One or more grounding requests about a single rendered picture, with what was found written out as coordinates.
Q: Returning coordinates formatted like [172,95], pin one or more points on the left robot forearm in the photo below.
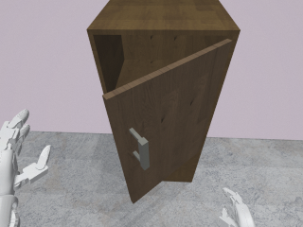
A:
[8,215]

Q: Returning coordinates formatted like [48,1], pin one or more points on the cupboard door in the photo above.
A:
[170,107]

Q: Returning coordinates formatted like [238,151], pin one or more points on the handle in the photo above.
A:
[143,147]

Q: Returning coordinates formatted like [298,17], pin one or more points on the left robot hand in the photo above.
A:
[12,135]

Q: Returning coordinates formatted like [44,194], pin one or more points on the right robot hand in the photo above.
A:
[240,214]

